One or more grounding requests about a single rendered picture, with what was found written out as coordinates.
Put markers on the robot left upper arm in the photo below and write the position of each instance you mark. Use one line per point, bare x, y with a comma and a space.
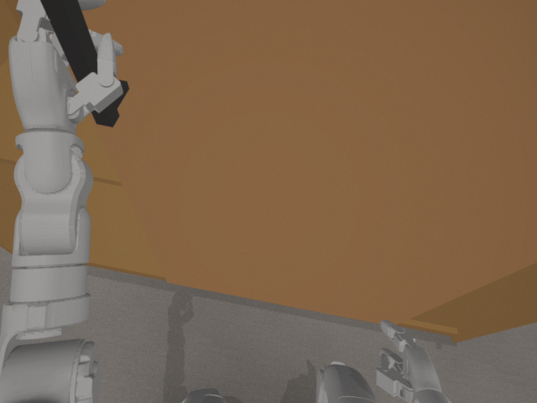
54, 372

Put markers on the left robot forearm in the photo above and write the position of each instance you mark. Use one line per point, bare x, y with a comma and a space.
51, 241

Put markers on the left robot hand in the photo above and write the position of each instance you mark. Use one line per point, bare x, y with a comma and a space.
41, 79

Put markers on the wardrobe door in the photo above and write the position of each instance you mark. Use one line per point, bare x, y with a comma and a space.
507, 294
368, 159

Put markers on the robot right thigh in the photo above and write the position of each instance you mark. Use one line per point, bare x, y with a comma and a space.
342, 384

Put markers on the handle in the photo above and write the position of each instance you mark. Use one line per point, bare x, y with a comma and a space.
71, 30

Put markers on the right robot hand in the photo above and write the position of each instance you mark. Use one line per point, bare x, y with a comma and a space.
405, 376

